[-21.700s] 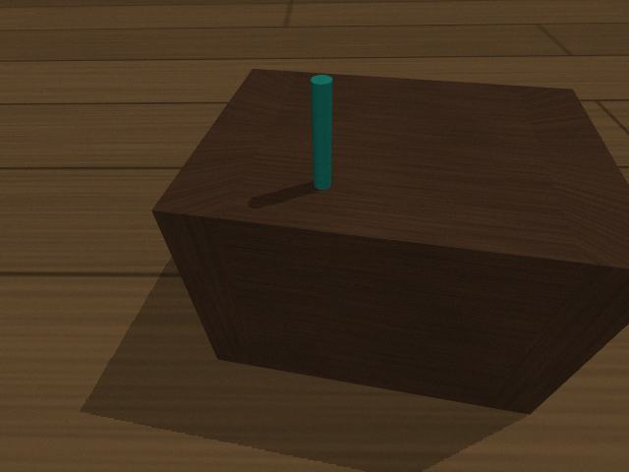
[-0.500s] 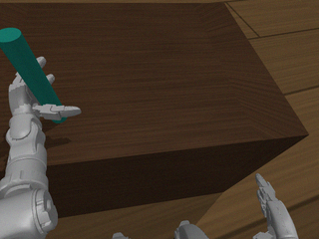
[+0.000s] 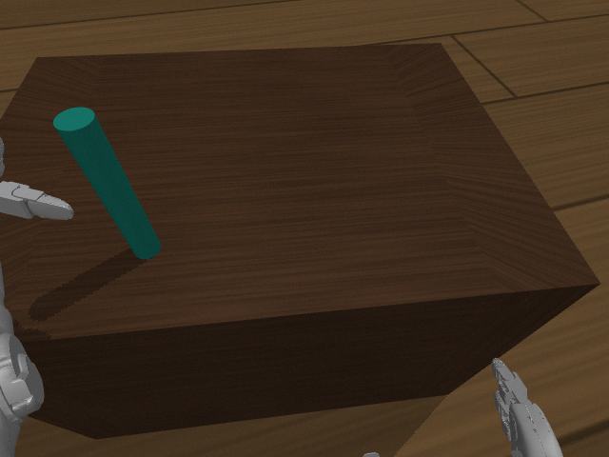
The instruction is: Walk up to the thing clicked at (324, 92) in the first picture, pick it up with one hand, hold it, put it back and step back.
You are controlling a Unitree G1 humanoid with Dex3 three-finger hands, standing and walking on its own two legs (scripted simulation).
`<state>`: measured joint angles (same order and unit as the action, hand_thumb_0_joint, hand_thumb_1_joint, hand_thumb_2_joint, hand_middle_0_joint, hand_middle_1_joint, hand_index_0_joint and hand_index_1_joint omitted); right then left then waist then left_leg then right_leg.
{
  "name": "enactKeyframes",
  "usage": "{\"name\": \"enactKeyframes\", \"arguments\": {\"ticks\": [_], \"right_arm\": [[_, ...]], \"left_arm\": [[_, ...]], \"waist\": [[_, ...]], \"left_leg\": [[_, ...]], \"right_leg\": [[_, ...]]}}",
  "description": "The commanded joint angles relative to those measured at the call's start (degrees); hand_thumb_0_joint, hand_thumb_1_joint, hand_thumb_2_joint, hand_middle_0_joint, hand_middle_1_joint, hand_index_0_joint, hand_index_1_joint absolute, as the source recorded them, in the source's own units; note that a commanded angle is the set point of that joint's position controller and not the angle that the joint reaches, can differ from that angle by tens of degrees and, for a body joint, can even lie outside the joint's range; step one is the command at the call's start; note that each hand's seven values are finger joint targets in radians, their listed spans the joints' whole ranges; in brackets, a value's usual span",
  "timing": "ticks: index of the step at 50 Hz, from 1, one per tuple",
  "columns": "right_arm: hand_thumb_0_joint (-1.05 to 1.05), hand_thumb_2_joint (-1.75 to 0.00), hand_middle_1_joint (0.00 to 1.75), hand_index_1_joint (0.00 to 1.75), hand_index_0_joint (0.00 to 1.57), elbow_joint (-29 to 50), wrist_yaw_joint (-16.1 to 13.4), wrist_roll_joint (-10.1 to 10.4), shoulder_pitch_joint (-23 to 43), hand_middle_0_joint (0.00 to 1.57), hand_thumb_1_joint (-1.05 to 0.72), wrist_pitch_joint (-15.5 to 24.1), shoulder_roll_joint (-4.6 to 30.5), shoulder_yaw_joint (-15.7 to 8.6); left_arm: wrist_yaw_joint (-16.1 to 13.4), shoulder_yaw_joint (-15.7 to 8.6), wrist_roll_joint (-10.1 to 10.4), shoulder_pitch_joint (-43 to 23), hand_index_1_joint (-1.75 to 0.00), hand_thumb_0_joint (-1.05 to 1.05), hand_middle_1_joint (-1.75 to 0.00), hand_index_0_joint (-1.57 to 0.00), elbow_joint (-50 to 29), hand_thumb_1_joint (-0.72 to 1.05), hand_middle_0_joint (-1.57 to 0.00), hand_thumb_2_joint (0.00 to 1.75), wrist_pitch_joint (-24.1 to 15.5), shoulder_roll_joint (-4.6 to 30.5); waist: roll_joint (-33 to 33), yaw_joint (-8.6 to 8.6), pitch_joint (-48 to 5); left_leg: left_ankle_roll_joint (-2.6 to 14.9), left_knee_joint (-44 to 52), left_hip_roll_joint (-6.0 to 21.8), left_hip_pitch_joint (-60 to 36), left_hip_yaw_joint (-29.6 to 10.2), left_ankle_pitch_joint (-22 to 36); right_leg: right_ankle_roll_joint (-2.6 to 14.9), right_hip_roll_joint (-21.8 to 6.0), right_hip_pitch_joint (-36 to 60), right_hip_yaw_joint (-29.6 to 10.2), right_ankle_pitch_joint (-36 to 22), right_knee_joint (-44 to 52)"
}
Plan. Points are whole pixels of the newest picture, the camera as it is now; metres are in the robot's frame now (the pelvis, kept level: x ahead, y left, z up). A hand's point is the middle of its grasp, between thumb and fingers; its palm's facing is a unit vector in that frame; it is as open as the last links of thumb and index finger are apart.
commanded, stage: sink last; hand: left
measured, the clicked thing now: (118, 196) +0.47 +0.22 +0.09
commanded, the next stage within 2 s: home in 1.10 s
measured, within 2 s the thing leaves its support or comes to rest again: neither
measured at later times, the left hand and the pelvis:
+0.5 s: hand out of the picture +0.33 +0.30 +0.13, palm faces +0.35 -0.87 -0.36, open 17.5 cm; pelvis +0.02 +0.00 +0.02, yaw +1 degrees
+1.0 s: hand out of the picture +0.16 +0.24 +0.16, palm faces +0.39 -0.82 -0.42, open 17.4 cm; pelvis +0.00 -0.02 +0.02, yaw +3 degrees
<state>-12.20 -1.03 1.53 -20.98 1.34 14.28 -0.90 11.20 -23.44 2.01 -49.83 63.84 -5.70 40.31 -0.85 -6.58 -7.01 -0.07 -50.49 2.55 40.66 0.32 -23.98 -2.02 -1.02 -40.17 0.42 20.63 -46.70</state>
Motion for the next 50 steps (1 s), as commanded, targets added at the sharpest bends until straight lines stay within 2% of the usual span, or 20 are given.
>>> {"name": "enactKeyframes", "arguments": {"ticks": [1, 4, 7, 8, 10, 14, 16, 19, 22, 23, 27, 28, 31, 33, 36, 37, 39, 43, 49, 50], "right_arm": [[0.00, -0.05, 0.05, 0.05, 0.05, 9.37, -1.12, 0.91, -0.20, 0.05, 0.58, 2.43, 11.62, -6.91], [0.00, -0.07, 0.05, 0.05, 0.05, 7.66, -0.71, 1.29, 1.24, 0.05, 0.53, 2.14, 9.03, -4.54], [0.00, -0.06, 0.05, 0.05, 0.05, 5.34, -0.43, 1.66, 2.30, 0.05, 0.53, 2.63, 8.33, -4.27], [0.00, -0.06, 0.05, 0.05, 0.05, 6.64, -0.29, 1.76, 3.27, 0.05, 0.54, 3.23, 9.31, -4.94], [0.00, -0.06, 0.05, 0.05, 0.05, 3.88, 0.33, 1.83, 1.36, 0.05, 0.54, 3.46, 6.96, -2.63], [0.00, -0.06, 0.05, 0.05, 0.05, 1.56, 0.92, 1.92, 1.02, 0.05, 0.53, 4.31, 7.76, -4.26], [0.00, -0.06, 0.05, 0.05, 0.05, 0.70, 0.70, 2.02, 0.00, 0.05, 0.52, 4.30, 8.63, -5.45], [0.00, -0.06, 0.05, 0.05, 0.05, 1.50, 0.46, 2.23, 2.26, 0.05, 0.53, 4.33, 8.73, -6.29], [0.00, -0.06, 0.05, 0.05, 0.05, 1.68, -0.54, 2.53, 1.18, 0.05, 0.54, 3.69, 10.83, -9.90], [0.00, -0.05, 0.05, 0.05, 0.05, 0.79, -0.53, 2.50, 1.31, 0.05, 0.54, 3.29, 8.99, -8.55], [0.00, -0.05, 0.05, 0.05, 0.05, 0.09, -1.19, 2.12, 0.54, 0.05, 0.54, 1.77, 5.82, -7.38], [0.00, -0.05, 0.05, 0.05, 0.05, 1.04, -1.42, 2.05, 1.21, 0.05, 0.54, 1.71, 6.42, -8.33], [0.00, -0.05, 0.05, 0.05, 0.05, -1.41, -1.50, 1.71, 1.84, 0.06, 0.54, 1.40, 3.35, -6.39], [0.00, -0.05, 0.05, 0.05, 0.05, 2.66, -2.18, 1.48, 4.57, 0.06, 0.54, 2.44, 5.74, -8.66], [0.00, -0.05, 0.05, 0.05, 0.05, 0.25, -2.10, 1.11, 1.46, 0.06, 0.54, 2.90, 4.13, -7.60], [0.00, -0.05, 0.05, 0.05, 0.05, 1.72, -2.36, 1.12, 2.35, 0.06, 0.54, 3.39, 5.52, -9.34], [0.00, -0.05, 0.05, 0.05, 0.05, 1.49, -2.61, 0.82, 1.50, 0.06, 0.55, 3.31, 7.06, -11.35], [0.00, -0.05, 0.05, 0.05, 0.05, 1.12, -2.86, 0.62, 2.12, 0.06, 0.55, 3.88, 5.50, -10.91], [0.00, -0.04, 0.05, 0.05, 0.05, -0.30, -2.62, 0.50, 2.51, 0.06, 0.55, 6.00, 2.10, -7.38], [0.00, -0.05, 0.05, 0.05, 0.05, 1.65, -2.75, 0.44, 3.83, 0.06, 0.55, 6.62, 4.32, -9.02]], "left_arm": [[-3.90, -3.43, -2.30, -24.34, -0.07, 0.00, -0.08, -0.07, -13.38, -0.57, -0.06, 0.04, -1.09, 22.70], [-5.70, -4.45, -3.39, -20.34, -0.06, 0.00, -0.05, -0.06, -11.57, -0.59, -0.07, 0.04, -0.38, 23.85], [-7.19, -1.91, -3.36, -17.00, -0.05, 0.00, -0.04, -0.06, -12.06, -0.58, -0.07, 0.03, 0.59, 19.30], [-7.73, -2.36, -3.43, -16.26, -0.04, 0.00, -0.03, -0.05, -14.92, -0.57, -0.06, 0.03, 0.71, 20.11], [-8.19, -0.73, -3.04, -12.57, -0.04, 0.00, -0.03, -0.06, -17.65, -0.58, -0.06, 0.02, 1.09, 16.38], [-9.06, 1.44, -1.50, -0.89, -0.04, 0.00, -0.03, -0.06, -29.49, -0.58, -0.07, 0.03, 1.91, 9.44], [-9.66, 0.37, -0.74, 6.99, -0.05, 0.00, -0.04, -0.06, -37.19, -0.59, -0.07, 0.03, 2.29, 8.52], [-10.94, 0.32, 0.64, 20.35, -0.04, 0.00, -0.04, -0.06, -54.24, -0.57, -0.06, 0.02, 2.30, 4.66], [-12.74, -3.38, 1.74, 32.86, -0.04, 0.00, -0.04, -0.06, -68.37, -0.55, -0.06, 0.01, 2.21, 4.59], [-13.17, -3.98, 2.22, 36.98, -0.03, 0.00, -0.03, -0.06, -72.90, -0.54, -0.06, 0.00, 2.05, 3.09], [-14.10, -2.22, 2.89, 48.56, -0.03, 0.00, -0.04, -0.06, -83.02, -0.53, -0.05, 0.00, 1.91, -3.13], [-14.17, -1.19, 2.91, 51.92, -0.03, 0.00, -0.04, -0.06, -84.32, -0.54, -0.06, 0.00, 1.94, -5.10], [-14.02, 2.56, 2.86, 58.59, -0.03, 0.00, -0.04, -0.06, -90.54, -0.53, -0.05, 0.00, 1.37, -10.01], [-14.22, 0.61, 2.74, 61.88, -0.04, 0.00, -0.05, -0.06, -95.90, -0.52, -0.05, 0.00, 0.26, -8.69], [-13.88, 3.31, 2.55, 71.24, -0.04, 0.00, -0.05, -0.06, -100.22, -0.52, -0.05, 0.01, -0.69, -11.75], [-14.03, 1.77, 2.67, 72.69, -0.04, 0.00, -0.05, -0.06, -102.58, -0.52, -0.05, 0.01, -1.47, -10.83], [-13.99, 0.01, 2.63, 78.73, -0.04, 0.00, -0.05, -0.05, -99.40, -0.51, -0.05, 0.01, -1.63, -10.74], [-13.62, -0.54, 2.63, 75.06, -0.04, 0.00, -0.05, -0.06, -99.06, -0.52, -0.05, 0.01, -3.45, -11.22], [-13.27, -2.38, 2.39, 74.13, -0.05, 0.00, -0.05, -0.05, -95.42, -0.52, -0.05, 0.02, -7.29, -10.47], [-13.17, -1.78, 2.14, 75.83, -0.04, 0.00, -0.05, -0.06, -91.89, -0.52, -0.05, 0.01, -7.70, -11.75]], "waist": [[-3.89, 0.45, -23.67], [-5.87, 2.59, -22.84], [-7.12, 2.93, -20.30], [-8.94, 3.56, -22.06], [-10.69, 4.35, -21.52], [-10.91, 5.51, -19.09], [-9.43, 6.18, -19.76], [-8.11, 7.46, -15.02], [-5.86, 7.54, -12.76], [-5.48, 8.63, -10.57], [-3.77, 7.58, -6.39], [-3.43, 7.35, -5.48], [-4.64, 8.01, -1.76], [-3.92, 7.89, -4.65], [-3.60, 8.11, -1.87], [-3.25, 8.29, -2.73], [-0.03, 8.47, -1.07], [1.38, 7.27, 4.47], [1.51, 9.90, 8.02], [2.62, 9.21, 6.48]], "left_leg": [[-0.09, 8.21, -1.36, -17.18, 0.00, 21.33], [-0.17, 8.98, -1.80, -17.12, 0.44, 23.04], [-0.32, 10.11, -1.74, -18.43, 0.70, 22.90], [-0.82, 10.24, -1.44, -20.67, 0.53, 24.88], [-1.25, 10.54, -0.91, -23.52, 0.23, 27.99], [-2.11, 11.78, 0.25, -26.94, -0.59, 33.63], [-1.93, 11.67, -0.08, -27.45, -0.34, 36.18], [-1.66, 13.60, -0.66, -25.54, 0.19, 31.24], [-1.62, 15.29, -0.85, -25.17, 0.18, 29.54], [-1.37, 15.50, -1.26, -23.87, 0.65, 27.44], [-0.62, 16.12, -2.05, -23.57, 1.71, 24.39], [-0.74, 16.53, -1.90, -23.89, 1.55, 24.53], [-0.56, 17.49, -2.17, -22.79, 1.64, 20.03], [-0.23, 17.26, -2.34, -24.23, 1.67, 19.28], [-0.04, 16.89, -2.47, -23.64, 1.61, 19.31], [0.02, 16.65, -2.59, -23.99, 1.66, 19.45], [0.33, 16.60, -2.75, -23.32, 1.55, 18.35], [0.91, 18.13, -3.34, -21.94, 2.00, 9.87], [1.10, 19.93, -3.96, -19.55, 2.25, 3.52], [1.13, 20.24, -3.76, -20.88, 2.13, 4.15]], "right_leg": [[2.51, 2.00, 14.00, 1.85, -17.97, 6.41], [2.60, 1.39, 16.19, 1.25, -19.03, 7.25], [2.70, 1.33, 15.04, 1.42, -18.04, 8.44], [2.94, 1.42, 15.15, 1.70, -18.24, 8.38], [3.14, 1.73, 14.13, 2.34, -18.17, 8.73], [3.46, 2.21, 13.86, 3.75, -18.04, 9.53], [3.21, 2.06, 16.89, 3.87, -20.98, 10.01], [3.19, 1.88, 19.42, 4.16, -19.80, 10.82], [3.14, 1.89, 22.32, 4.19, -19.74, 11.32], [2.96, 1.62, 23.08, 3.91, -19.31, 11.82], [2.36, 0.90, 23.15, 3.08, -19.56, 12.86], [2.40, 1.02, 22.86, 3.23, -19.07, 12.77], [2.49, 0.86, 21.17, 3.30, -14.89, 13.11], [2.29, 0.72, 22.63, 3.23, -14.57, 13.14], [2.16, 0.68, 21.89, 3.61, -14.72, 12.95], [2.06, 0.61, 22.27, 3.69, -14.94, 12.83], [1.75, 0.45, 22.42, 3.83, -13.94, 13.76], [1.14, -0.18, 19.59, 2.94, -6.61, 16.41], [1.27, -0.93, 19.42, 2.37, 0.90, 18.11], [1.24, -0.76, 20.34, 2.43, 0.07, 17.81]]}}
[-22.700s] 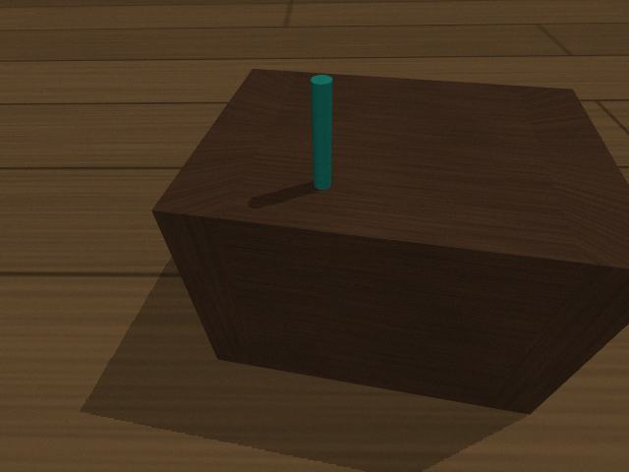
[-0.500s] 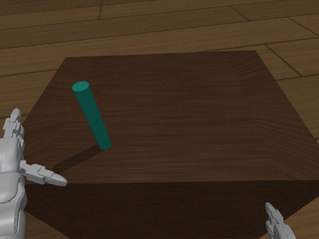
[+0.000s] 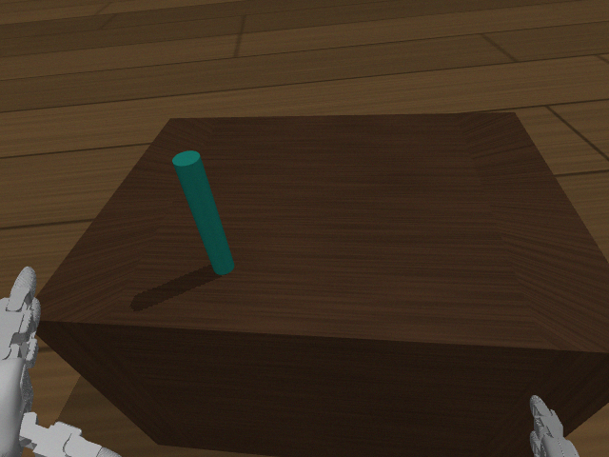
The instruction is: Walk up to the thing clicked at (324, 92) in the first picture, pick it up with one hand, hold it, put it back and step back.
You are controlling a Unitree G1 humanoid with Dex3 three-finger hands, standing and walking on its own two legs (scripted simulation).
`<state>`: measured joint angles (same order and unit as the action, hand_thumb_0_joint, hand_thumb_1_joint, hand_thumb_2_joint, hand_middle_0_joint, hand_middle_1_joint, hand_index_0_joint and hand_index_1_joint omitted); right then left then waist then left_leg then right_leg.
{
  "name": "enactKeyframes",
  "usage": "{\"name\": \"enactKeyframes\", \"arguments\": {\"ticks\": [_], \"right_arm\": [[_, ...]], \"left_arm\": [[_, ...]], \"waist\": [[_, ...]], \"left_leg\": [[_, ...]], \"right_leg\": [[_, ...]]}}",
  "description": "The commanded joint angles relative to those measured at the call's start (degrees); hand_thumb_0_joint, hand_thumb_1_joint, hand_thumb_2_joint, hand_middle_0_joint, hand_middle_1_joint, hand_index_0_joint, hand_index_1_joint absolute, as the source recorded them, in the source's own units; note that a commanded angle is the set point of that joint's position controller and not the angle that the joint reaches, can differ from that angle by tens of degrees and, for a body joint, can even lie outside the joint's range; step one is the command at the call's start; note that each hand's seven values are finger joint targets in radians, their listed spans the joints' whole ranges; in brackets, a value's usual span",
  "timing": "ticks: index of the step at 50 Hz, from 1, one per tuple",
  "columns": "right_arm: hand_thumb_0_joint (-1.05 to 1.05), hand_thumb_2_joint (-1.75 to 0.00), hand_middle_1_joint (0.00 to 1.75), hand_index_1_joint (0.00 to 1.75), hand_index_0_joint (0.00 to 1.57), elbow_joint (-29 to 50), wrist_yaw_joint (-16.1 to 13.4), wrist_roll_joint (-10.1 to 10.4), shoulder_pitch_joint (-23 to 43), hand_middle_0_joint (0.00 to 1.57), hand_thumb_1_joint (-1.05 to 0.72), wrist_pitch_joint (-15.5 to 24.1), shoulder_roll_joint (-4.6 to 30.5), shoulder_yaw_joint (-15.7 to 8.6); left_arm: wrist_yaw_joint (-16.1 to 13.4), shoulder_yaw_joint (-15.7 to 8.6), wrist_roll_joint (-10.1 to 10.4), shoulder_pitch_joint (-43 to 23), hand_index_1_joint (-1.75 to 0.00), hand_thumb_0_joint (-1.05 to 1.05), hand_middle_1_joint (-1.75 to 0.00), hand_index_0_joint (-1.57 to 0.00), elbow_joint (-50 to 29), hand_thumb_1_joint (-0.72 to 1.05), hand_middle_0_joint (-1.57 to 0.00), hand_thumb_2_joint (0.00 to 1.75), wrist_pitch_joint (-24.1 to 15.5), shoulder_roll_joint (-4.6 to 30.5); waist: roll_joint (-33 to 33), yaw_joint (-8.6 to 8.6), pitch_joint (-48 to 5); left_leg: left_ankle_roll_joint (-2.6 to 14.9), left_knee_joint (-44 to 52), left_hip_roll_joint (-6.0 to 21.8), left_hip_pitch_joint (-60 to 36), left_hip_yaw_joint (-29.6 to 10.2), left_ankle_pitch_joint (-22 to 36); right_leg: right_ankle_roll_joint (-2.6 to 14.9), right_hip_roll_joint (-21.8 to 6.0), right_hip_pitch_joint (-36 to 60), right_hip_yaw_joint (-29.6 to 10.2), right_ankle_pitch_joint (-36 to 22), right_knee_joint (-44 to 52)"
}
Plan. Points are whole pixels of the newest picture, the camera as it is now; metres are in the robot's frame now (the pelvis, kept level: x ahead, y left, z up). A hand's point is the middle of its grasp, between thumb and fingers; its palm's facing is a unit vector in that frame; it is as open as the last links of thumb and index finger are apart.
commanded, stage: sink last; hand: left
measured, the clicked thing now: (207, 219) +0.49 +0.22 +0.07
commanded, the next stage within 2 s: home in 0.10 s
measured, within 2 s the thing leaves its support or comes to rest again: neither
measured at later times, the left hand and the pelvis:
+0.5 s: hand (126, 424) +0.17 +0.24 +0.05, palm faces +0.26 -0.91 -0.32, open 17.6 cm; pelvis -0.01 +0.00 +0.01, yaw -1 degrees
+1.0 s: hand (203, 444) +0.19 +0.19 -0.08, palm faces +0.08 -0.97 -0.22, open 17.6 cm; pelvis +0.01 +0.01 +0.01, yaw -2 degrees
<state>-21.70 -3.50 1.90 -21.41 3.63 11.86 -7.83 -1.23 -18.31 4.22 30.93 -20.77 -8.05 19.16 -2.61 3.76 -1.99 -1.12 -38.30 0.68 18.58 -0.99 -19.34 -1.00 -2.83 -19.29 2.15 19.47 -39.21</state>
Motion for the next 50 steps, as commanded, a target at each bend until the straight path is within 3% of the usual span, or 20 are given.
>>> {"name": "enactKeyframes", "arguments": {"ticks": [1, 3, 4, 5, 6, 7, 10, 11, 15, 20, 22, 27, 33, 38, 41, 42, 43, 44, 48, 50], "right_arm": [[0.00, -0.05, 0.05, 0.05, 0.05, 10.54, -0.25, 0.12, 4.25, 0.06, 0.54, 4.58, 6.36, -1.75], [0.00, -0.05, 0.05, 0.05, 0.05, 8.63, -0.31, -0.11, 3.57, 0.06, 0.55, 5.03, 7.53, -3.00], [0.00, -0.05, 0.05, 0.05, 0.05, 9.07, -0.08, -0.10, 3.43, 0.06, 0.53, 5.36, 6.51, -1.67], [0.00, -0.05, 0.05, 0.05, 0.05, 8.61, -0.33, -0.15, 4.18, 0.06, 0.53, 5.72, 8.13, -3.65], [0.00, -0.05, 0.05, 0.05, 0.05, 7.76, -0.19, -0.22, 4.76, 0.06, 0.52, 5.81, 7.20, -2.34], [0.00, -0.06, 0.05, 0.05, 0.05, 8.56, -0.20, -0.17, 5.25, 0.06, 0.52, 6.22, 8.35, -3.35], [0.00, -0.06, 0.05, 0.05, 0.05, 6.67, -0.23, -0.26, 5.59, 0.05, 0.50, 6.61, 7.26, -2.30], [0.00, -0.14, 0.13, 0.13, 0.11, 7.39, -0.49, -0.30, 7.27, 0.11, 0.42, 7.11, 8.89, -3.83], [0.00, -0.46, 0.17, 0.17, 0.12, 4.43, 0.15, -0.21, 8.26, 0.12, 0.10, 8.04, 4.77, 1.11], [0.00, -0.55, 0.20, 0.20, 0.14, 0.74, 0.52, -0.56, 10.61, 0.14, -0.29, 8.20, 1.58, 5.58], [0.00, -0.60, 0.21, 0.21, 0.15, 0.04, 0.15, -1.00, 9.03, 0.15, -0.38, 8.18, 5.07, 2.65], [0.00, -0.72, 0.25, 0.25, 0.17, -1.88, -0.65, -1.53, 10.11, 0.17, -0.57, 8.24, 9.03, -0.92], [0.00, -0.89, 0.30, 0.30, 0.20, -3.18, -0.87, -1.42, 13.77, 0.20, -0.88, 8.19, 3.23, 5.28], [0.00, -0.90, 0.30, 0.30, 0.20, -4.10, -0.92, -1.80, 11.92, 0.20, -0.90, 7.33, 4.40, 5.43], [0.00, -0.90, 0.30, 0.30, 0.20, -5.00, -0.56, -1.87, 12.23, 0.20, -0.90, 6.62, 4.90, 5.42], [0.00, -0.90, 0.30, 0.30, 0.20, -10.09, -0.81, -2.04, 11.08, 0.20, -0.89, 6.01, 7.34, 5.18], [0.00, -0.90, 0.30, 0.30, 0.20, -9.06, -0.80, -1.87, 11.09, 0.20, -0.89, 5.77, 6.70, 5.63], [0.00, -0.90, 0.30, 0.30, 0.20, -8.33, -0.60, -1.78, 11.64, 0.20, -0.89, 5.84, 6.50, 5.81], [0.00, -0.90, 0.30, 0.30, 0.20, -9.70, -0.37, -1.50, 12.35, 0.20, -0.90, 4.69, 7.01, 5.42], [0.00, -0.90, 0.30, 0.30, 0.20, -9.13, -0.13, -1.49, 12.91, 0.20, -0.90, 4.67, 6.35, 5.93]], "left_arm": [[-0.87, -7.75, 0.00, -6.47, -0.05, 0.00, -0.05, -0.06, -8.46, -0.53, -0.05, 0.02, -6.10, 10.52], [-0.85, -8.63, -0.10, -5.96, -0.04, 0.00, -0.05, -0.05, -5.79, -0.53, -0.05, 0.02, -7.01, 11.03], [-0.84, -8.06, -0.18, -6.54, -0.05, 0.00, -0.05, -0.05, -6.55, -0.55, -0.05, 0.03, -7.46, 10.69], [-1.28, -10.46, -0.15, -8.11, -0.05, 0.00, -0.05, -0.05, -6.63, -0.55, -0.05, 0.03, -8.05, 12.82], [-1.29, -9.52, -0.25, -5.98, -0.05, 0.00, -0.05, -0.05, -4.26, -0.56, -0.06, 0.03, -8.26, 11.73], [-1.29, -9.78, -0.23, -6.52, -0.05, 0.00, -0.05, -0.06, -3.32, -0.57, -0.06, 0.03, -8.54, 12.09], [-1.57, -8.96, -0.42, -8.53, -0.06, 0.00, -0.05, -0.06, -1.16, -0.59, -0.07, 0.04, -9.52, 11.47], [-1.61, -8.48, -0.52, -8.96, -0.05, 0.00, -0.05, -0.05, -1.92, -0.57, -0.05, 0.05, -9.89, 11.25], [-1.40, -4.11, -0.96, -6.73, -0.05, 0.00, -0.05, -0.05, 2.51, -0.58, -0.05, 0.05, -10.51, 7.51], [-1.12, 1.74, -1.70, -5.38, -0.05, 0.00, -0.06, -0.05, 8.18, -0.58, -0.05, 0.05, -10.74, 3.44], [-1.05, 2.22, -1.76, -5.10, -0.05, 0.00, -0.05, -0.05, 11.26, -0.58, -0.05, 0.04, -10.25, 3.83], [-1.06, 6.57, -2.82, -7.65, -0.05, 0.00, -0.05, -0.05, 17.94, -0.60, -0.04, 0.03, -8.02, 1.99], [-1.34, 13.60, -3.72, -15.97, -0.04, 0.00, -0.04, -0.04, 29.59, -0.61, -0.04, 0.01, -5.59, -2.29], [-2.01, 13.22, -4.12, -17.88, -0.05, 0.00, -0.05, -0.04, 39.27, -0.59, -0.04, 0.03, -3.70, -0.34], [-2.22, 13.92, -4.02, -19.57, -0.05, 0.00, -0.05, -0.04, 42.61, -0.59, -0.04, 0.03, -2.61, -0.65], [-4.04, 7.93, -4.20, -21.15, -0.04, 0.00, -0.04, -0.04, 37.69, -0.60, -0.04, 0.03, -3.23, 3.12], [-3.66, 13.08, -4.41, -17.90, -0.04, 0.00, -0.04, -0.04, 41.86, -0.61, -0.04, 0.02, -2.58, -1.25], [-3.57, 14.55, -4.13, -18.85, -0.05, 0.00, -0.04, -0.04, 42.38, -0.59, -0.04, 0.03, -1.98, -2.54], [-3.89, 15.81, -3.90, -16.75, -0.05, 0.00, -0.04, -0.04, 45.47, -0.59, -0.04, 0.03, -0.93, -4.77], [-4.07, 16.26, -3.82, -21.37, -0.05, 0.00, -0.05, -0.04, 41.44, -0.58, -0.05, 0.04, -1.13, -4.15]], "waist": [[2.94, -0.41, 1.78], [3.01, -0.86, 1.41], [2.28, -0.52, 0.23], [1.70, -0.57, 0.63], [1.39, 0.17, 1.07], [2.14, -0.25, 1.26], [1.41, -0.47, 0.93], [2.32, -0.64, 0.78], [1.61, 0.20, 3.44], [-0.09, 0.06, 3.26], [2.54, -1.53, 2.12], [3.03, -3.88, -0.89], [4.13, -4.15, -1.23], [0.54, -3.58, -5.79], [-1.45, -3.08, -4.83], [-2.65, -1.18, -6.45], [-1.55, -3.03, -5.47], [-0.24, -3.45, -4.27], [1.65, -3.53, -2.55], [1.45, -3.55, -3.77]], "left_leg": [[2.13, 8.43, -2.02, 1.70, 3.47, -0.95], [2.07, 8.20, -2.15, 0.72, 3.55, 0.16], [2.07, 8.26, -2.16, 0.19, 3.48, 1.27], [2.03, 8.79, -2.12, 0.43, 3.50, 0.62], [1.97, 9.09, -2.11, 0.52, 3.37, 1.01], [2.06, 9.52, -1.94, 0.54, 3.18, 0.67], [2.07, 10.15, -2.07, 0.01, 3.25, 0.29], [2.11, 10.79, -1.90, -0.71, 3.18, 0.30], [2.23, 13.01, -1.32, 0.70, 2.51, -1.56], [2.19, 13.70, -1.30, 0.68, 2.69, -0.63], [2.20, 13.25, -1.22, -0.74, 2.60, 1.07], [2.00, 13.19, -1.18, -4.78, 2.66, 5.36], [2.06, 12.90, -0.88, -4.38, 2.20, 7.56], [1.34, 11.84, -1.03, -5.24, 2.88, 13.40], [0.86, 12.52, -0.77, -5.04, 3.15, 13.82], [0.34, 11.81, -0.78, -5.62, 2.86, 14.29], [0.37, 11.67, -0.84, -6.11, 3.20, 15.51], [0.45, 11.93, -0.65, -5.31, 3.08, 15.44], [0.60, 12.47, -0.49, -5.28, 3.03, 14.47], [0.60, 12.13, -0.44, -5.84, 3.14, 16.10]], "right_leg": [[0.36, 0.94, -0.24, 0.66, 1.66, 10.43], [0.27, 0.70, -0.16, -0.13, 1.05, 10.99], [0.42, 0.76, 0.82, 0.14, -0.30, 10.76], [0.46, 0.86, 0.87, 0.25, 0.07, 10.86], [0.57, 0.90, 1.57, 0.44, -0.10, 10.99], [0.48, 1.05, 1.74, 0.61, -0.04, 11.06], [0.57, 0.98, 2.34, 0.23, 0.43, 11.96], [0.49, 1.14, 2.67, 0.29, 0.29, 12.14], [0.58, 1.76, 3.82, 1.34, 0.66, 12.29], [0.72, 1.97, 4.15, 1.47, -0.74, 12.51], [0.47, 2.06, 4.39, 1.61, -2.03, 13.04], [0.59, 2.27, 3.89, 1.54, -6.29, 13.20], [0.63, 1.96, 3.99, 1.64, -8.47, 12.84], [1.01, 1.78, 7.20, 1.08, -14.11, 12.32], [1.33, 2.02, 7.83, 1.01, -14.30, 12.52], [1.66, 2.64, 8.77, 1.35, -14.32, 11.95], [1.69, 2.77, 8.44, 1.25, -15.54, 12.25], [1.67, 2.91, 8.35, 1.47, -15.48, 12.40], [1.68, 3.11, 7.69, 1.54, -14.43, 13.24], [1.52, 3.08, 8.28, 1.59, -16.27, 13.05]]}}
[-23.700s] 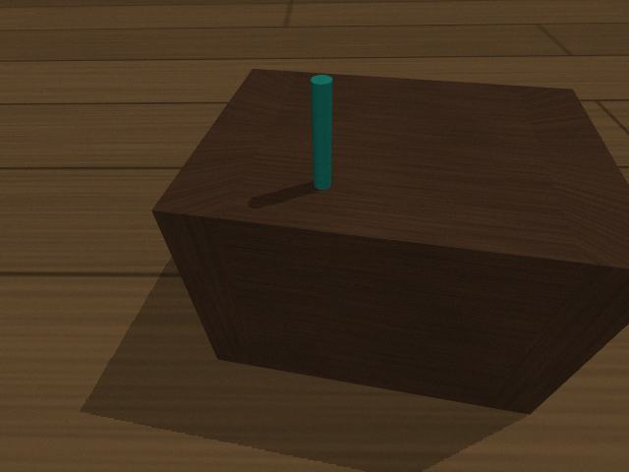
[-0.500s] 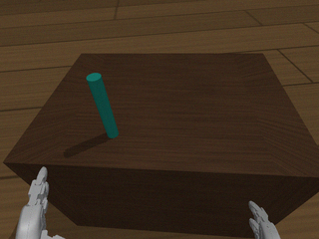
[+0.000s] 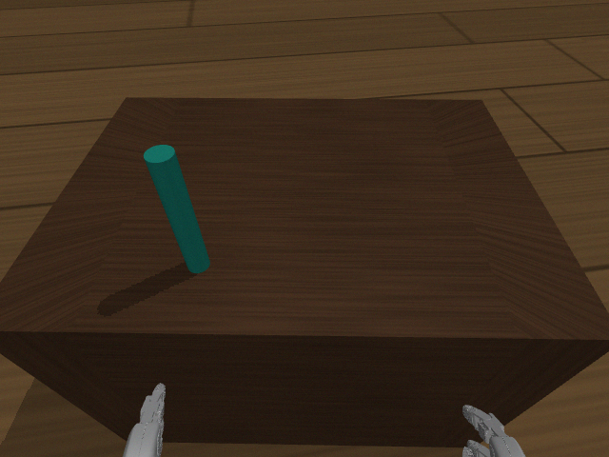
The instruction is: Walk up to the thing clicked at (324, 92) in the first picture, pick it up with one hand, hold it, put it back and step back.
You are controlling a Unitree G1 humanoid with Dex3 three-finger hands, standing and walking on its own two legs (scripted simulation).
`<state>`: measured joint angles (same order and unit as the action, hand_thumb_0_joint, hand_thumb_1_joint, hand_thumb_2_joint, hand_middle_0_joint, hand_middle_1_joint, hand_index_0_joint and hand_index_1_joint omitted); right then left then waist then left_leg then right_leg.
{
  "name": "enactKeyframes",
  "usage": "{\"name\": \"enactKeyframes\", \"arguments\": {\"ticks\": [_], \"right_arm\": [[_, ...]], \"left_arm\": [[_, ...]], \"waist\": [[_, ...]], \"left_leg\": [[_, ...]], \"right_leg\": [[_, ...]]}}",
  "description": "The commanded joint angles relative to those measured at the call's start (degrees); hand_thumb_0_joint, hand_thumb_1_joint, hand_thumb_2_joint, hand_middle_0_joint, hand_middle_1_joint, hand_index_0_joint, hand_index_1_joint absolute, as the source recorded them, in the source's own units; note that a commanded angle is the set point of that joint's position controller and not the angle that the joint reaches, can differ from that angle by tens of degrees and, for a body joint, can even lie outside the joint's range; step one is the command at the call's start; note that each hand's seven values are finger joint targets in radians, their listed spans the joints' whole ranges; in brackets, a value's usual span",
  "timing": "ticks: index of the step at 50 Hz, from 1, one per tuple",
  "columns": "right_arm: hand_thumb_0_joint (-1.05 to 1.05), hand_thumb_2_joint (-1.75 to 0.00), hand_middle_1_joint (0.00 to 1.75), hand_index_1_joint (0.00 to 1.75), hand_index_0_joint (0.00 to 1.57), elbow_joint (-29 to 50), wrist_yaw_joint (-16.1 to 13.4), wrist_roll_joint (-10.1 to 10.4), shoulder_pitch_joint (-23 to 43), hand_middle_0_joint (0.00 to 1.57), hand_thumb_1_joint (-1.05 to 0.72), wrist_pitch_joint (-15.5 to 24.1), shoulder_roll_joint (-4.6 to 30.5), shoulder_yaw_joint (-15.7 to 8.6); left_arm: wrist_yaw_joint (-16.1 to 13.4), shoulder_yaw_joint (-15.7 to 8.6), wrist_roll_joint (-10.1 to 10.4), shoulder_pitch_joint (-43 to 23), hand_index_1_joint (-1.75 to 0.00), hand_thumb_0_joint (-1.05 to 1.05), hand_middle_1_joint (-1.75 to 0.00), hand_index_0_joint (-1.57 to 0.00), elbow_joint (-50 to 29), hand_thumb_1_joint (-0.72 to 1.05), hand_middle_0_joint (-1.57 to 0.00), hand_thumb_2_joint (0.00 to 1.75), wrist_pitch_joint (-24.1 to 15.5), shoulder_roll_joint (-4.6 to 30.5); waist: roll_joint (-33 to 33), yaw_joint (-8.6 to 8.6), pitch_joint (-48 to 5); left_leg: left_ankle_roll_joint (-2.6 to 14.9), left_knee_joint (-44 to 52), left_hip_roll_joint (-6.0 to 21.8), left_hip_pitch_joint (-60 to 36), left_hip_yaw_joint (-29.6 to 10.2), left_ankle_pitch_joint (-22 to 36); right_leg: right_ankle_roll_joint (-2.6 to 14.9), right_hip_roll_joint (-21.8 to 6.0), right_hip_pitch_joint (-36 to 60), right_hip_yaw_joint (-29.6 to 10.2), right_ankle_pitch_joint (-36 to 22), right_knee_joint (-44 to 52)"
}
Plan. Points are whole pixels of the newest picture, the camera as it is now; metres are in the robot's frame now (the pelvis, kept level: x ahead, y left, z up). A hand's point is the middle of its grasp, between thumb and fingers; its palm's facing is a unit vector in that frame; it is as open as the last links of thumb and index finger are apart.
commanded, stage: home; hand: left
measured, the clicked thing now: (182, 217) +0.47 +0.22 +0.05
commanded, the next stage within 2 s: none
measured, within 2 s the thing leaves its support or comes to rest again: neither
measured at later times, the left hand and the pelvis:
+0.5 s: hand out of the picture +0.09 +0.26 -0.13, palm faces -0.03 -0.92 -0.39, open 17.5 cm; pelvis +0.00 +0.00 +0.00, yaw +1 degrees
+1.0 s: hand out of the picture +0.01 +0.25 -0.14, palm faces -0.03 -0.93 -0.37, open 17.4 cm; pelvis -0.02 -0.01 +0.01, yaw +1 degrees
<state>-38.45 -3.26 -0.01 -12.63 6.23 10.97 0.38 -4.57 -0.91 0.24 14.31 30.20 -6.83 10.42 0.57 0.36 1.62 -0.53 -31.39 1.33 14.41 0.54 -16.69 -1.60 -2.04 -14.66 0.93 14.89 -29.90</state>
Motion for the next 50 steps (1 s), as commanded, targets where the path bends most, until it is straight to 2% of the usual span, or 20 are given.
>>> {"name": "enactKeyframes", "arguments": {"ticks": [1, 3, 4, 7, 10, 11, 13, 15, 16, 17, 21, 22, 24, 29, 33, 37, 40, 44, 47, 50], "right_arm": [[0.00, -0.90, 0.30, 0.30, 0.20, 7.47, -0.31, 0.47, 4.17, 0.20, -0.90, 1.94, 7.59, -2.43], [0.00, -0.90, 0.30, 0.30, 0.20, 7.54, -0.26, 0.55, 4.27, 0.20, -0.89, 1.49, 7.84, -2.61], [0.00, -0.90, 0.30, 0.30, 0.20, 7.62, -0.29, 0.45, 4.26, 0.20, -0.90, 1.30, 7.77, -2.64], [0.00, -0.90, 0.30, 0.30, 0.20, 7.48, -0.23, 0.49, 4.34, 0.20, -0.90, 1.28, 8.08, -2.73], [0.00, -0.90, 0.30, 0.30, 0.20, 7.31, -0.24, 0.58, 4.20, 0.20, -0.90, 0.99, 8.01, -2.72], [0.00, -0.90, 0.30, 0.30, 0.20, 0.98, 1.23, -3.36, 1.48, 0.20, -0.90, -1.27, 17.15, -5.54], [0.00, -0.90, 0.30, 0.30, 0.20, -0.08, 2.26, -2.52, 1.70, 0.20, -0.90, -2.84, 16.03, -5.13], [0.00, -0.90, 0.30, 0.30, 0.20, -1.89, 2.70, -1.77, 1.66, 0.20, -0.90, -3.27, 15.54, -4.51], [0.00, -0.90, 0.30, 0.30, 0.20, -3.40, 2.93, -1.60, 2.31, 0.20, -0.90, -3.31, 16.05, -4.19], [0.00, -0.90, 0.30, 0.30, 0.20, -4.64, 3.13, -1.64, 3.50, 0.20, -0.90, -3.46, 16.49, -4.08], [0.00, -0.90, 0.30, 0.30, 0.20, -8.93, 3.52, -1.50, 4.81, 0.20, -0.90, -4.13, 17.42, -3.69], [0.00, -0.90, 0.30, 0.30, 0.20, -9.99, 3.57, -1.48, 4.80, 0.20, -0.90, -4.13, 17.96, -3.60], [0.00, -0.90, 0.30, 0.30, 0.20, -12.07, 3.58, -1.45, 5.88, 0.20, -0.90, -4.42, 18.64, -3.31], [0.00, -0.90, 0.30, 0.30, 0.20, -16.45, 3.46, -1.34, 5.60, 0.20, -0.90, -4.50, 20.43, -2.87], [0.00, -0.90, 0.30, 0.30, 0.20, -18.98, 3.61, -1.28, 6.25, 0.20, -0.89, -5.06, 21.11, -2.56], [0.00, -0.90, 0.30, 0.30, 0.20, -20.32, 3.72, -1.26, 5.92, 0.20, -0.89, -5.16, 21.21, -2.56], [0.00, -0.90, 0.30, 0.30, 0.20, -21.18, 3.80, -1.25, 5.37, 0.20, -0.89, -5.43, 21.40, -2.51], [0.00, -0.90, 0.30, 0.30, 0.20, -21.52, 3.74, -1.23, 4.92, 0.20, -0.89, -5.11, 21.21, -2.41], [0.00, -0.90, 0.30, 0.30, 0.20, -21.52, 3.49, -1.25, 5.32, 0.20, -0.90, -5.12, 21.53, -2.35], [0.00, -0.90, 0.30, 0.30, 0.20, -21.47, 3.33, -1.06, 5.30, 0.20, -0.89, -5.03, 21.00, -2.26]], "left_arm": [[-0.84, -1.38, 0.25, -3.63, -0.05, 0.00, -0.05, -0.04, -7.07, -0.59, -0.04, 0.03, -1.93, 4.28], [-0.86, -1.65, 0.19, -4.04, -0.05, 0.00, -0.05, -0.04, -7.66, -0.58, -0.05, 0.03, -1.88, 5.28], [-0.84, -1.58, 0.08, -3.77, -0.05, 0.00, -0.05, -0.05, -6.53, -0.58, -0.05, 0.04, -1.77, 4.84], [-1.19, -2.05, 0.11, -6.64, -0.05, 0.00, -0.05, -0.04, -8.43, -0.58, -0.05, 0.04, -1.85, 5.66], [-1.49, -1.87, -0.02, -5.01, -0.05, 0.00, -0.05, -0.05, -7.86, -0.58, -0.05, 0.04, -1.47, 5.60], [0.42, -4.19, -3.35, -0.65, -0.04, 0.00, -0.04, -0.04, 3.33, -0.61, -0.04, 0.02, 0.66, 18.89], [1.54, -3.70, -3.02, 0.59, -0.04, 0.00, -0.04, -0.04, 4.95, -0.61, -0.04, 0.01, 1.72, 18.15], [2.10, -2.27, -2.32, -2.56, -0.04, 0.00, -0.04, -0.04, 7.13, -0.60, -0.04, 0.03, 2.13, 17.26], [2.31, -1.72, -2.06, -4.49, -0.05, 0.00, -0.05, -0.05, 8.48, -0.55, -0.05, 0.05, 2.37, 17.13], [2.44, -1.27, -2.06, -4.50, -0.05, 0.00, -0.05, -0.05, 10.15, -0.58, -0.05, 0.04, 2.43, 17.32], [2.88, -0.66, -2.14, -6.40, -0.05, 0.00, -0.05, -0.05, 15.77, -0.55, -0.05, 0.06, 3.05, 19.58], [2.97, -0.48, -1.99, -6.55, -0.05, 0.00, -0.05, -0.05, 17.01, -0.56, -0.05, 0.05, 3.17, 19.64], [3.06, -0.19, -1.83, -6.98, -0.05, 0.00, -0.05, -0.05, 19.45, -0.57, -0.05, 0.05, 3.73, 20.16], [3.38, 0.09, -1.54, -7.86, -0.05, 0.00, -0.05, -0.05, 24.44, -0.56, -0.05, 0.05, 4.43, 22.13], [3.51, 0.45, -1.57, -7.15, -0.05, 0.00, -0.05, -0.05, 27.56, -0.56, -0.05, 0.05, 4.70, 23.18], [3.49, 0.39, -1.49, -7.04, -0.05, 0.00, -0.05, -0.05, 29.25, -0.53, -0.05, 0.07, 4.58, 24.12], [3.52, 0.29, -1.51, -6.73, -0.05, 0.00, -0.05, -0.05, 30.27, -0.54, -0.05, 0.06, 4.83, 24.50], [3.69, 0.01, -1.24, -6.41, -0.05, 0.00, -0.05, -0.05, 30.85, -0.54, -0.05, 0.06, 4.73, 24.25], [3.80, -0.20, -1.22, -5.82, -0.05, 0.00, -0.05, -0.05, 31.46, -0.56, -0.05, 0.05, 5.08, 23.88], [3.79, -0.27, -1.20, -6.35, -0.05, 0.00, -0.05, -0.05, 31.44, -0.54, -0.05, 0.06, 5.02, 23.51]], "waist": [[-0.68, -0.27, -6.68], [0.23, 0.38, -6.26], [1.93, -0.08, -6.96], [-0.36, 0.09, -6.99], [-0.03, 0.32, -7.68], [-3.25, -0.28, -10.15], [-2.15, 0.28, -12.53], [-0.73, -0.87, -9.97], [-1.35, -0.86, -7.10], [-1.30, -0.54, -5.56], [-0.57, -0.92, -3.14], [-1.34, -0.78, -4.15], [-2.16, -0.40, -2.20], [-2.48, -0.55, -2.68], [-1.42, -0.24, 1.20], [0.12, -0.33, -0.90], [-0.11, -0.33, 2.47], [-1.19, -0.14, 0.01], [-2.75, 0.31, 2.09], [-1.28, 0.11, -0.20]], "left_leg": [[0.12, 5.13, -1.10, -1.33, 1.63, 13.51], [0.34, 5.31, -1.32, -0.84, 1.83, 12.26], [0.54, 5.23, -1.32, -1.02, 1.76, 11.92], [0.31, 6.16, -1.16, -1.40, 1.68, 9.71], [0.35, 5.94, -1.32, -1.64, 1.86, 11.18], [1.23, 1.52, 3.69, -4.38, -3.04, 20.03], [2.05, 0.91, 3.81, -3.94, -3.23, 23.40], [1.81, 3.40, 4.01, -4.01, -3.91, 18.91], [1.92, 5.46, 4.04, -2.45, -4.37, 15.72], [1.90, 5.37, 4.07, -2.60, -4.63, 14.25], [1.78, 7.77, 3.90, -3.28, -5.09, 12.58], [1.94, 7.93, 4.28, -3.83, -5.33, 14.26], [1.79, 10.01, 4.19, -2.75, -5.75, 10.87], [1.77, 13.00, 4.60, -4.22, -6.36, 9.36], [1.62, 15.26, 4.23, -2.47, -6.87, 1.51], [1.90, 14.35, 4.19, -5.19, -6.48, 3.86], [1.77, 15.32, 3.76, -2.85, -6.90, -1.20], [2.02, 15.43, 4.27, -3.75, -6.89, 1.19], [1.83, 17.18, 4.42, -0.98, -7.68, -3.26], [1.81, 15.99, 4.58, -3.09, -7.02, 1.83]], "right_leg": [[2.08, 2.32, 3.41, 2.78, -11.74, 3.80], [1.90, 2.19, 3.29, 2.56, -10.62, 4.34], [1.76, 2.14, 3.59, 2.60, -10.37, 4.48], [1.95, 2.29, 3.02, 2.53, -8.27, 4.59], [1.92, 2.18, 4.02, 2.45, -9.72, 4.50], [3.45, -4.62, 4.52, -2.71, -19.88, 0.68], [3.90, -5.25, 7.53, -2.90, -25.32, -0.32], [3.47, -5.10, 5.00, -2.77, -20.20, 1.14], [3.26, -4.56, 3.90, -2.55, -14.96, 2.15], [3.11, -4.64, 3.10, -2.61, -13.51, 3.33], [2.90, -4.69, 2.56, -3.07, -10.63, 6.01], [2.95, -4.78, 4.25, -2.99, -12.09, 5.67], [2.88, -4.49, 3.89, -3.01, -7.90, 7.12], [3.04, -4.65, 5.72, -3.60, -5.80, 8.99], [2.72, -4.62, 3.46, -4.25, 1.43, 12.22], [2.99, -5.48, 3.79, -5.51, 1.86, 13.99], [2.62, -4.83, 1.39, -5.44, 7.77, 15.21], [2.94, -5.12, 3.73, -5.85, 3.28, 14.21], [2.74, -4.40, 3.53, -5.18, 4.24, 13.47], [2.88, -4.91, 4.60, -5.35, 0.54, 13.30]]}}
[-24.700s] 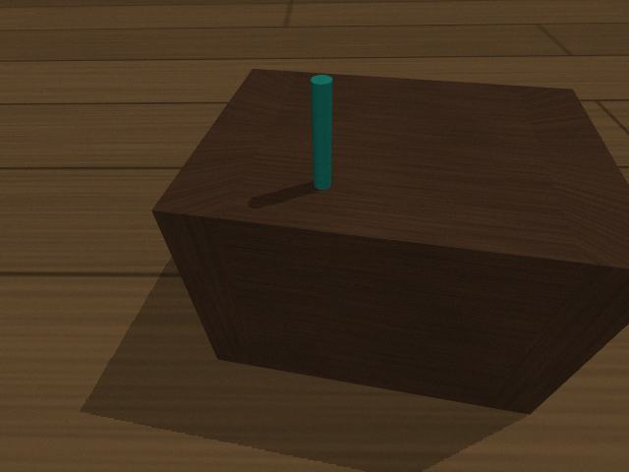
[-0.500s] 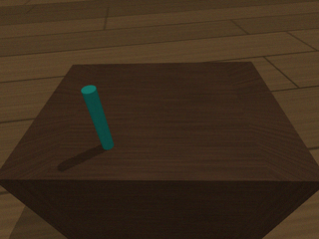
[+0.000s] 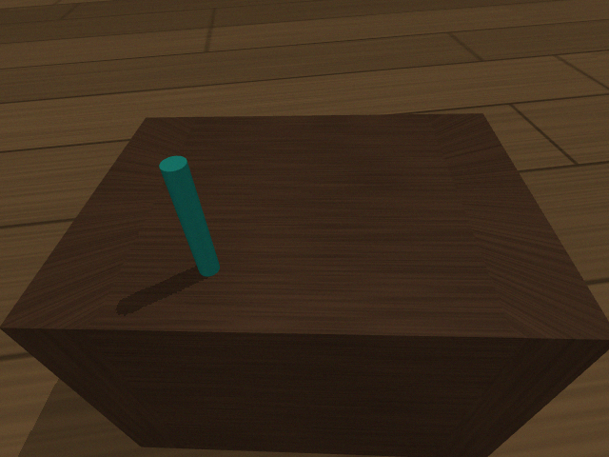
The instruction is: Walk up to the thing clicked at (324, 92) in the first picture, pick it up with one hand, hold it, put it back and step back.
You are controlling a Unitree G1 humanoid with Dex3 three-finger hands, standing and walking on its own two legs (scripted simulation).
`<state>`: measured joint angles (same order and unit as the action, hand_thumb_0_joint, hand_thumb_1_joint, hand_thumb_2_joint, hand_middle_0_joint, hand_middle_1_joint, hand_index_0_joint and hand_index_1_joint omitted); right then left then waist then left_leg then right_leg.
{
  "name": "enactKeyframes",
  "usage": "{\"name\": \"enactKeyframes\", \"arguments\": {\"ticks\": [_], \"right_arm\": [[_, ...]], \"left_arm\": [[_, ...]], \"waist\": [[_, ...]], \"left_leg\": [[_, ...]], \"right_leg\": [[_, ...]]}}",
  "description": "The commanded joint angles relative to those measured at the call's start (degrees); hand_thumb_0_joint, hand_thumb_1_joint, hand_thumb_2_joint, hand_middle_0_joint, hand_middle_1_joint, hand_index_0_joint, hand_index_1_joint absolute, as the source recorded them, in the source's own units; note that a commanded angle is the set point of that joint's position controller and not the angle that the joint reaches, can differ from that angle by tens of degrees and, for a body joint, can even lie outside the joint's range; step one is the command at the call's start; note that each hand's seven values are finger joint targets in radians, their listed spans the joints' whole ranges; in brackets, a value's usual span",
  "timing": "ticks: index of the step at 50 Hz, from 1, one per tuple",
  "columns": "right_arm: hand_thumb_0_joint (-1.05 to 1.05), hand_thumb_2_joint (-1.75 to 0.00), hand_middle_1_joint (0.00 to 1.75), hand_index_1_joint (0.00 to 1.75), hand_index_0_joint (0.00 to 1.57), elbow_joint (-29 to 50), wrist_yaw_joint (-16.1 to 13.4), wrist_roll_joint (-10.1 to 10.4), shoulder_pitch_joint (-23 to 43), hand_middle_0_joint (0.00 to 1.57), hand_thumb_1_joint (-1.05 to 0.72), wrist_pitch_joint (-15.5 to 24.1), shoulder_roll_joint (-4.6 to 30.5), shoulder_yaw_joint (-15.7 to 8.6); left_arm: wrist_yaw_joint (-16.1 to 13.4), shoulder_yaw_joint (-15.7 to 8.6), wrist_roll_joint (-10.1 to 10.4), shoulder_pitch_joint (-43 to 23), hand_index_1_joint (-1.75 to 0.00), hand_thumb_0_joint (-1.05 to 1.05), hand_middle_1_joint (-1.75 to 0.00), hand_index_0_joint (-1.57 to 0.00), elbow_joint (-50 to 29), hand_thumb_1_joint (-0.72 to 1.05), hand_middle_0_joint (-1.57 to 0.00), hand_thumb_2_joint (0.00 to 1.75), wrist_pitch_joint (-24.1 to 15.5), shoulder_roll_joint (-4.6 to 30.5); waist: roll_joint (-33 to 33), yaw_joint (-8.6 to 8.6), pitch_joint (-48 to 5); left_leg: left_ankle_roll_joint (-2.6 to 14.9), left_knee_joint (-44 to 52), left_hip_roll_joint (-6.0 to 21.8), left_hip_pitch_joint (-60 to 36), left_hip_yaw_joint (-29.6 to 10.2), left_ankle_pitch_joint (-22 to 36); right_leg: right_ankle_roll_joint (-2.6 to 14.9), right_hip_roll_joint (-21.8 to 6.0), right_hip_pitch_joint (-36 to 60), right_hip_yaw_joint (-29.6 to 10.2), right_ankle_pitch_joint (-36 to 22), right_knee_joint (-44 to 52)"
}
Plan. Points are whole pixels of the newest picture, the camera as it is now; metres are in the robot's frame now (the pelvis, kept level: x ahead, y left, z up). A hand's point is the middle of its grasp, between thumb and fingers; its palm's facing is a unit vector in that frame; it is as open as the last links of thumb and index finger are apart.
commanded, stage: home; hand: left
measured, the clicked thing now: (193, 223) +0.50 +0.22 +0.04
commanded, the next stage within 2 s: stand in 1.08 s
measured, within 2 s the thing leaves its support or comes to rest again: neither
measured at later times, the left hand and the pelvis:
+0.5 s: hand out of the picture +0.09 +0.25 -0.15, palm faces -0.03 -0.93 -0.36, open 17.4 cm; pelvis +0.02 -0.01 +0.00, yaw +0 degrees
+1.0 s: hand out of the picture +0.10 +0.24 -0.15, palm faces -0.03 -0.93 -0.36, open 17.5 cm; pelvis +0.02 -0.01 +0.00, yaw +0 degrees
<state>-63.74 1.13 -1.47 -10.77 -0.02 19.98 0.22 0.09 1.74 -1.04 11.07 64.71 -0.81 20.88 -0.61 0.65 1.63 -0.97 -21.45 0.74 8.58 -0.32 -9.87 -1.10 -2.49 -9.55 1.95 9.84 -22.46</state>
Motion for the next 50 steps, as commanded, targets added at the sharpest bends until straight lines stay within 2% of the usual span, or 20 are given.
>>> {"name": "enactKeyframes", "arguments": {"ticks": [1, 5, 10, 11, 15, 17, 21, 26, 32, 37, 43, 50], "right_arm": [[0.00, -0.90, 0.30, 0.30, 0.20, 3.74, -1.09, 0.46, 3.48, 0.20, -0.89, 1.26, 12.17, -2.13], [0.00, -0.90, 0.30, 0.30, 0.20, 3.57, -1.23, 0.65, 3.53, 0.20, -0.89, 1.35, 11.93, -1.89], [0.00, -0.90, 0.30, 0.30, 0.20, 3.19, -1.32, 0.62, 3.44, 0.20, -0.89, 1.32, 12.13, -1.75], [0.00, -0.90, 0.30, 0.30, 0.20, 3.44, -1.34, 0.64, 3.94, 0.20, -0.90, 1.35, 12.07, -1.79], [0.00, -0.90, 0.30, 0.30, 0.20, 3.15, -1.42, 0.65, 3.62, 0.20, -0.90, 1.32, 12.42, -1.82], [0.00, -0.90, 0.30, 0.30, 0.20, 3.21, -1.48, 0.60, 4.27, 0.20, -0.90, 1.37, 12.40, -1.77], [0.00, -0.90, 0.30, 0.30, 0.20, 3.16, -1.53, 0.60, 4.55, 0.20, -0.90, 1.38, 12.13, -1.60], [0.00, -0.90, 0.30, 0.30, 0.20, 3.18, -1.79, 0.60, 5.09, 0.20, -0.89, 1.56, 12.57, -1.70], [0.00, -0.90, 0.30, 0.30, 0.20, 2.84, -1.75, 0.70, 4.84, 0.20, -0.90, 1.30, 12.30, -1.61], [0.00, -0.90, 0.30, 0.30, 0.20, 2.92, -1.70, 0.57, 5.32, 0.20, -0.90, 1.29, 12.27, -1.73], [0.00, -0.90, 0.30, 0.30, 0.20, 3.01, -1.69, 0.64, 5.45, 0.20, -0.90, 1.47, 12.53, -1.85], [0.00, -0.90, 0.30, 0.30, 0.20, 2.89, -1.81, 0.57, 5.32, 0.20, -0.90, 1.36, 12.53, -1.80]], "left_arm": [[-0.96, -2.94, 0.02, -3.35, -0.05, 0.00, -0.05, -0.05, -3.02, -0.56, -0.05, 0.05, -1.06, 13.01], [-0.97, -2.88, 0.24, -3.94, -0.05, 0.00, -0.05, -0.05, -2.95, -0.56, -0.05, 0.05, -1.12, 12.64], [-0.80, -3.06, 0.36, -4.35, -0.05, 0.00, -0.05, -0.05, -2.57, -0.55, -0.05, 0.06, -0.84, 12.38], [-0.86, -3.13, 0.35, -4.91, -0.05, 0.00, -0.05, -0.05, -2.80, -0.56, -0.05, 0.05, -0.90, 12.48], [-0.76, -3.21, 0.36, -5.05, -0.05, 0.00, -0.05, -0.05, -2.69, -0.56, -0.05, 0.05, -0.91, 12.29], [-0.77, -3.31, 0.40, -5.70, -0.05, 0.00, -0.05, -0.05, -2.83, -0.57, -0.05, 0.05, -0.97, 12.26], [-0.70, -3.29, 0.51, -6.14, -0.05, 0.00, -0.05, -0.05, -2.70, -0.57, -0.05, 0.05, -0.89, 12.00], [-0.75, -3.51, 0.43, -6.37, -0.05, 0.00, -0.05, -0.05, -2.93, -0.58, -0.05, 0.04, -0.88, 12.20], [-0.78, -3.44, 0.46, -7.06, -0.05, 0.00, -0.05, -0.05, -2.80, -0.55, -0.05, 0.05, -0.93, 11.78], [-0.72, -3.72, 0.50, -7.17, -0.05, 0.00, -0.05, -0.05, -2.87, -0.58, -0.05, 0.04, -0.74, 12.05], [-0.71, -3.73, 0.53, -7.26, -0.05, 0.00, -0.05, -0.05, -3.10, -0.58, -0.05, 0.04, -0.90, 11.87], [-0.72, -3.90, 0.54, -7.40, -0.05, 0.00, -0.05, -0.05, -3.06, -0.59, -0.05, 0.03, -0.77, 12.08]], "waist": [[0.03, -0.20, 0.09], [0.41, -0.42, -0.83], [0.07, -0.42, 0.22], [0.25, -0.27, -0.38], [0.69, -0.58, -0.51], [-0.10, -0.44, -1.88], [0.76, -0.41, -1.24], [0.01, -0.35, -3.57], [1.04, -0.72, -2.62], [0.77, -0.40, -1.33], [0.00, -0.51, -3.31], [0.21, -0.48, -2.54]], "left_leg": [[2.19, 5.99, 5.18, 2.60, -6.38, -4.58], [2.23, 5.37, 5.49, 0.82, -6.00, -0.32], [1.91, 6.01, 5.37, 1.41, -5.66, -1.47], [1.87, 5.84, 5.56, 1.25, -5.59, 0.07], [1.69, 5.70, 5.59, -0.05, -5.46, 0.19], [1.77, 5.39, 5.95, -0.54, -5.19, 2.22], [1.41, 6.00, 5.92, -0.15, -5.12, 3.56], [1.37, 5.29, 6.41, -2.09, -4.71, 7.29], [1.30, 5.39, 6.37, -2.32, -4.43, 6.53], [1.10, 6.38, 6.38, -1.32, -4.70, 4.22], [1.26, 5.55, 6.71, -2.69, -4.52, 7.25], [1.39, 6.19, 6.75, -2.35, -4.44, 6.28]], "right_leg": [[2.25, -4.40, -0.63, -6.34, 5.83, 6.20], [2.41, -4.87, 0.16, -6.33, 1.95, 6.02], [2.29, -4.68, 0.36, -6.37, 2.47, 6.61], [2.37, -4.76, 1.19, -6.33, 1.67, 6.35], [2.19, -4.64, 0.65, -6.24, 1.15, 6.86], [2.29, -5.14, 2.30, -6.52, -2.60, 6.21], [2.10, -4.79, 2.57, -5.99, -3.37, 6.23], [2.11, -5.27, 4.41, -5.97, -8.80, 5.50], [1.91, -5.18, 4.19, -5.83, -8.50, 6.39], [2.12, -5.00, 3.40, -5.71, -4.36, 6.73], [2.19, -5.26, 4.78, -5.76, -8.15, 6.29], [2.22, -5.27, 4.82, -5.73, -7.50, 6.33]]}}
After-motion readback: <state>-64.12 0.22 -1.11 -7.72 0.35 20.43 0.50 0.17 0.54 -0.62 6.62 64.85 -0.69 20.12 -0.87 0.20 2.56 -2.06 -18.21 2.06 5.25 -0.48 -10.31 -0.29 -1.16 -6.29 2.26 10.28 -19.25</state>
